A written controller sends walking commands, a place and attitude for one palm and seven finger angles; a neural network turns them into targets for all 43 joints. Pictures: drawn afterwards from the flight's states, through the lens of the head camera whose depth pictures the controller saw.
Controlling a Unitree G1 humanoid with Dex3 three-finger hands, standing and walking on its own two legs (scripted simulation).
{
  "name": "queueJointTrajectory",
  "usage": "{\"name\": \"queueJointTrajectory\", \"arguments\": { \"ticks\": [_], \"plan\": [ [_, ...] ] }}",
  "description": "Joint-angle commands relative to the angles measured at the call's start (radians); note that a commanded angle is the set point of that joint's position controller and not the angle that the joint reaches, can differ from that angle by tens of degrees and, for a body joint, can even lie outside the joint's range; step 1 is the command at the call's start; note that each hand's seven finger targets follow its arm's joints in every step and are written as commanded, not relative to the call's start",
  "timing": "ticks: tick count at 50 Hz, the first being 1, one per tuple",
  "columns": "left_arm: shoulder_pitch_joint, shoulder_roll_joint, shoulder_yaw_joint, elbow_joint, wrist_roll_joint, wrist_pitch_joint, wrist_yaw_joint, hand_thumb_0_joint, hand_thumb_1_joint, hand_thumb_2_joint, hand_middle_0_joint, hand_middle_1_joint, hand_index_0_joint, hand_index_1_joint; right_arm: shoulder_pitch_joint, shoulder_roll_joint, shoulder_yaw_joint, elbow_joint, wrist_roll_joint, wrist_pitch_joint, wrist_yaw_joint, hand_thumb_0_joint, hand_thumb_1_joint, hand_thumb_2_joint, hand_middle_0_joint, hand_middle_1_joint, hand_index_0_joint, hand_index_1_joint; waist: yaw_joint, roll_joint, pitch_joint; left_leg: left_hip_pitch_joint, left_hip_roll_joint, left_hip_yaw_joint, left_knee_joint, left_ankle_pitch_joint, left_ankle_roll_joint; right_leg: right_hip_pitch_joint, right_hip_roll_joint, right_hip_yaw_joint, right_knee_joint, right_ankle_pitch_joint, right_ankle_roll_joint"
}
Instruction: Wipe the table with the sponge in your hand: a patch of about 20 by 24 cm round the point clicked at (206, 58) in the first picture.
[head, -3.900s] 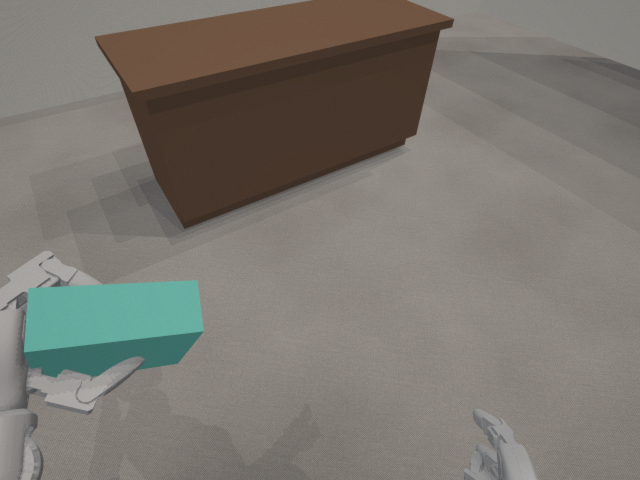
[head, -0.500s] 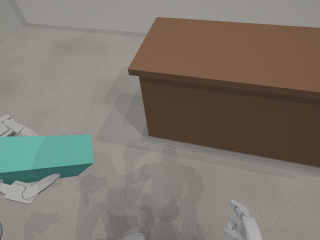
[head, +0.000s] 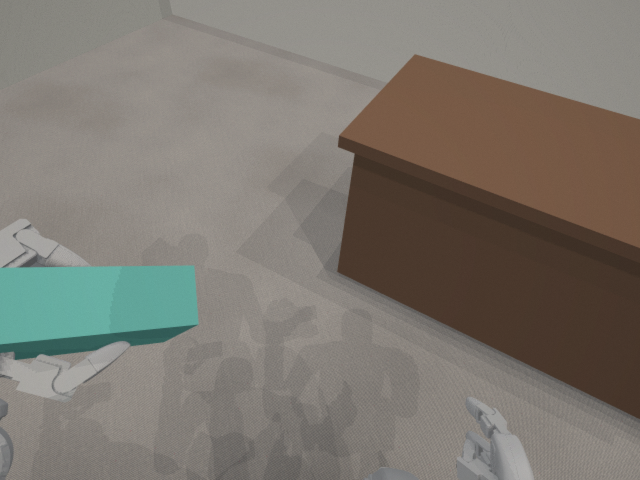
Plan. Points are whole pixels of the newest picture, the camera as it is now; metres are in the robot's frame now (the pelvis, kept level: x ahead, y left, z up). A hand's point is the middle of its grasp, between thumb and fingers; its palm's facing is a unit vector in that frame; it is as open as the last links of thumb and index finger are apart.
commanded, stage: walk to a spot facing it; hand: left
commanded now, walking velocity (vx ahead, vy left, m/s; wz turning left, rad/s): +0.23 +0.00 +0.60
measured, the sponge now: (128, 311) +0.24 +0.19 +0.16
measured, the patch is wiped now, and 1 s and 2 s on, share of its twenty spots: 0.00 0.00 0.00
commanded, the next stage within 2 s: none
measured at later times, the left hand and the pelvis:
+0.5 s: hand out of the picture +0.10 +0.22 +0.18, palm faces +0.60 -0.65 -0.46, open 9.5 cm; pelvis -0.04 -0.06 +0.01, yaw +19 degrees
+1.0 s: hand out of the picture +0.09 +0.26 +0.18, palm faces +0.77 -0.40 -0.49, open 9.6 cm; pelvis +0.04 -0.06 -0.02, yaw +34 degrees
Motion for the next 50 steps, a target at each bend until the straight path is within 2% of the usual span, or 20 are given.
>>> {"name": "queueJointTrajectory", "arguments": {
  "ticks": [1,7,8,9,10,11,15,26,30,31,32,33,34,35,40,46,47,48,49,50],
  "plan": [
    [0.013,0.114,0.089,-0.283,-0.028,-0.066,0.007,0.000,0.100,1.300,-1.200,-1.600,-1.200,-1.600,-0.060,-0.163,-0.057,-0.127,0.000,-0.065,0.004,0.000,-0.900,-0.900,0.200,0.300,0.200,0.300,0.020,0.320,-0.132,0.034,0.174,-0.181,-0.189,0.397,0.149,0.086,0.034,-0.013,-0.109,0.061,0.023],
    [-0.090,0.101,0.087,-0.110,-0.023,-0.027,0.008,0.000,0.100,1.300,-1.200,-1.600,-1.200,-1.600,-0.096,-0.146,-0.036,-0.104,-0.005,-0.045,-0.017,0.000,-0.900,-0.900,0.200,0.300,0.200,0.300,0.053,0.207,-0.105,-0.151,0.137,-0.230,-0.163,-0.218,0.138,0.392,0.081,-0.050,-0.516,0.037,-0.006],
    [-0.122,0.112,0.080,-0.094,-0.012,-0.019,0.008,0.000,0.100,1.300,-1.200,-1.600,-1.200,-1.600,-0.104,-0.125,-0.031,-0.105,0.001,-0.037,-0.018,0.000,-0.900,-0.900,0.200,0.300,0.200,0.300,0.066,0.052,-0.092,-0.278,0.060,-0.162,0.025,-0.317,0.093,0.479,-0.032,0.067,-0.679,0.018,-0.060],
    [-0.155,0.175,0.099,-0.069,0.001,-0.004,0.012,0.000,0.100,1.300,-1.200,-1.600,-1.200,-1.600,-0.117,-0.089,-0.024,-0.112,0.000,-0.027,-0.021,0.000,-0.900,-0.900,0.200,0.300,0.200,0.300,0.067,-0.306,-0.052,-0.455,-0.075,0.006,0.419,-0.375,0.009,0.462,-0.344,0.479,-0.862,-0.188,-0.180],
    [-0.212,0.190,0.110,-0.087,-0.021,-0.001,0.026,0.000,0.100,1.300,-1.200,-1.600,-1.200,-1.600,-0.147,-0.144,-0.040,-0.113,-0.017,-0.037,-0.026,0.000,-0.900,-0.900,0.200,0.300,0.200,0.300,0.067,-0.266,-0.039,-0.439,-0.052,-0.028,0.671,-0.293,-0.018,0.315,-0.470,0.602,-0.913,-0.230,-0.223],
    [-0.210,0.180,0.094,-0.092,-0.014,-0.006,0.024,0.000,0.100,1.300,-1.200,-1.600,-1.200,-1.600,-0.146,-0.141,-0.040,-0.098,-0.030,-0.034,-0.023,0.000,-0.900,-0.900,0.200,0.300,0.200,0.300,0.040,-0.222,-0.013,-0.415,-0.025,-0.050,0.771,-0.197,-0.023,0.241,-0.428,0.569,-0.906,-0.201,-0.216],
    [-0.167,0.148,0.066,-0.120,-0.008,-0.033,0.011,0.000,0.100,1.300,-1.200,-1.600,-1.200,-1.600,-0.163,-0.127,-0.032,-0.089,-0.016,0.000,-0.039,0.000,-0.900,-0.900,0.200,0.300,0.200,0.300,0.032,-0.108,-0.018,-0.345,0.017,0.039,0.756,-0.059,-0.060,0.267,-0.281,0.079,-0.829,0.146,-0.148],
    [-0.038,0.129,0.109,-0.158,-0.022,-0.033,0.067,0.000,0.100,1.300,-1.200,-1.600,-1.200,-1.600,-0.088,-0.131,-0.055,-0.166,-0.028,-0.015,-0.046,0.000,-0.900,-0.900,0.200,0.300,0.200,0.300,0.083,-0.172,-0.115,-0.221,0.028,0.186,0.165,-0.188,-0.007,0.495,-0.350,0.051,-0.729,0.255,-0.213],
    [-0.099,0.105,0.072,-0.205,-0.023,-0.025,0.077,0.000,0.100,1.300,-1.200,-1.600,-1.200,-1.600,-0.056,-0.137,-0.058,-0.165,-0.025,-0.009,-0.048,0.000,-0.900,-0.900,0.200,0.300,0.200,0.300,0.042,-0.111,-0.147,-0.009,-0.017,0.227,-0.043,-0.131,0.011,0.418,-0.324,-0.035,-0.539,0.230,-0.165],
    [-0.127,0.104,0.066,-0.226,-0.025,-0.035,0.076,0.000,0.100,1.300,-1.200,-1.600,-1.200,-1.600,-0.030,-0.141,-0.059,-0.166,-0.022,-0.012,-0.052,0.000,-0.900,-0.900,0.200,0.300,0.200,0.300,0.010,-0.019,-0.170,0.171,-0.016,0.195,-0.114,-0.082,0.046,0.280,-0.265,-0.090,-0.323,0.280,-0.120],
    [-0.137,0.102,0.061,-0.258,-0.023,-0.055,0.074,0.000,0.100,1.300,-1.200,-1.600,-1.200,-1.600,-0.032,-0.167,-0.064,-0.171,-0.019,-0.018,-0.051,0.000,-0.900,-0.900,0.200,0.300,0.200,0.300,-0.012,0.226,-0.186,0.351,0.142,-0.081,-0.183,0.018,0.141,0.043,-0.143,-0.150,-0.012,0.203,-0.054],
    [-0.159,0.104,0.050,-0.305,-0.009,-0.086,0.071,0.000,0.100,1.300,-1.200,-1.600,-1.200,-1.600,-0.060,-0.176,-0.061,-0.170,-0.019,-0.033,-0.033,0.000,-0.900,-0.900,0.200,0.300,0.200,0.300,0.004,0.444,-0.168,0.480,0.392,-0.492,-0.221,0.434,0.274,-0.239,-0.016,-0.098,0.224,-0.168,-0.017],
    [-0.198,0.167,0.093,-0.270,0.023,-0.111,0.054,0.000,0.100,1.300,-1.200,-1.600,-1.200,-1.600,-0.066,-0.173,-0.064,-0.152,-0.005,-0.044,-0.015,0.000,-0.900,-0.900,0.200,0.300,0.200,0.300,0.011,0.322,-0.142,0.423,0.424,-0.541,-0.233,0.347,0.307,-0.316,-0.061,0.026,0.313,-0.125,-0.042],
    [-0.175,0.239,0.163,-0.291,0.025,-0.113,0.050,0.000,0.100,1.300,-1.200,-1.600,-1.200,-1.600,-0.071,-0.164,-0.074,-0.139,0.001,-0.046,-0.017,0.000,-0.900,-0.900,0.200,0.300,0.200,0.300,0.023,0.303,-0.157,0.407,0.406,-0.521,-0.202,0.296,0.322,-0.354,-0.081,0.074,0.348,-0.107,-0.031],
    [-0.054,0.122,0.108,-0.293,-0.001,-0.105,0.024,0.000,0.100,1.300,-1.200,-1.600,-1.200,-1.600,-0.074,-0.134,-0.056,-0.108,0.006,-0.070,-0.002,0.000,-0.900,-0.900,0.200,0.300,0.200,0.300,0.039,0.298,-0.074,0.089,0.200,-0.105,-0.250,0.118,0.196,-0.079,-0.068,-0.038,-0.017,0.106,-0.005],
    [-0.118,0.087,0.075,-0.067,0.004,-0.074,0.009,0.000,0.100,1.300,-1.200,-1.600,-1.200,-1.600,-0.093,-0.128,-0.042,-0.080,0.000,-0.057,-0.030,0.000,-0.900,-0.900,0.200,0.300,0.200,0.300,0.054,0.175,-0.071,-0.061,0.150,-0.024,-0.054,-0.072,0.129,0.359,0.037,-0.146,-0.488,0.178,0.001],
    [-0.133,0.104,0.081,-0.036,0.011,-0.059,0.012,0.000,0.100,1.300,-1.200,-1.600,-1.200,-1.600,-0.084,-0.112,-0.038,-0.072,0.005,-0.047,-0.033,0.000,-0.900,-0.900,0.200,0.300,0.200,0.300,0.059,0.028,-0.096,-0.140,0.088,0.015,0.160,-0.141,0.100,0.460,-0.030,-0.047,-0.583,0.119,-0.034],
    [-0.168,0.149,0.095,-0.038,0.020,-0.046,0.018,0.000,0.100,1.300,-1.200,-1.600,-1.200,-1.600,-0.089,-0.080,-0.032,-0.084,0.007,-0.038,-0.033,0.000,-0.900,-0.900,0.200,0.300,0.200,0.300,0.063,-0.306,-0.131,-0.369,-0.029,0.106,0.515,-0.316,0.046,0.583,-0.307,0.343,-0.724,-0.032,-0.140],
    [-0.184,0.201,0.142,-0.043,0.005,-0.044,0.027,0.000,0.100,1.300,-1.200,-1.600,-1.200,-1.600,-0.140,-0.120,-0.037,-0.101,-0.006,-0.044,-0.036,0.000,-0.900,-0.900,0.200,0.300,0.200,0.300,0.080,-0.361,-0.113,-0.455,-0.038,0.009,0.751,-0.345,0.023,0.515,-0.471,0.613,-0.832,-0.069,-0.223],
    [-0.218,0.196,0.140,-0.062,0.007,-0.055,0.025,0.000,0.100,1.300,-1.200,-1.600,-1.200,-1.600,-0.142,-0.130,-0.039,-0.104,-0.014,-0.042,-0.030,0.000,-0.900,-0.900,0.200,0.300,0.200,0.300,0.066,-0.257,-0.090,-0.409,0.007,-0.032,0.808,-0.266,0.021,0.430,-0.447,0.584,-0.840,-0.156,-0.223]
  ]
}}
